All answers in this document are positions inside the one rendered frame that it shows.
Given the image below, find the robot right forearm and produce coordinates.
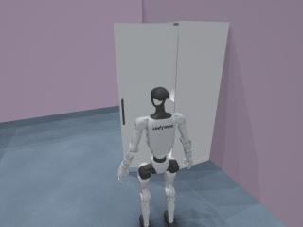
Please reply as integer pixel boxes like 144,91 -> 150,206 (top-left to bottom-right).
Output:
183,136 -> 192,158

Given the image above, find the fridge door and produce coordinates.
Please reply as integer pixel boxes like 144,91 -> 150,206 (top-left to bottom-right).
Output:
113,23 -> 174,167

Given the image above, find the robot left forearm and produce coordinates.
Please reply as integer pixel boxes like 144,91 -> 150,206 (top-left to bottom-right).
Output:
120,143 -> 135,171

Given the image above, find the robot right hand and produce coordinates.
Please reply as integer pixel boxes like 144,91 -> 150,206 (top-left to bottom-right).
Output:
182,155 -> 193,169

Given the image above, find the right robot upper arm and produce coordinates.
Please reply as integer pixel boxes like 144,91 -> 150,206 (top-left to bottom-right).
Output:
173,113 -> 190,145

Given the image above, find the robot left shin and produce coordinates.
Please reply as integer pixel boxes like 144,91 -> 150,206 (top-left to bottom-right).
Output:
139,192 -> 150,227

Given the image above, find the robot left hand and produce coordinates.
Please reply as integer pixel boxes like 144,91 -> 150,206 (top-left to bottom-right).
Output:
117,167 -> 129,184

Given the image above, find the handle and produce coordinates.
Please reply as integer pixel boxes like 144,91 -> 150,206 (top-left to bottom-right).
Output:
121,98 -> 125,125

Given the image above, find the robot head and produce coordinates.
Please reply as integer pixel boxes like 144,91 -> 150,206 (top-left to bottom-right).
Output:
150,87 -> 172,120

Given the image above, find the left robot upper arm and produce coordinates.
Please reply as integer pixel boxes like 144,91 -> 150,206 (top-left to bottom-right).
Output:
130,116 -> 148,153

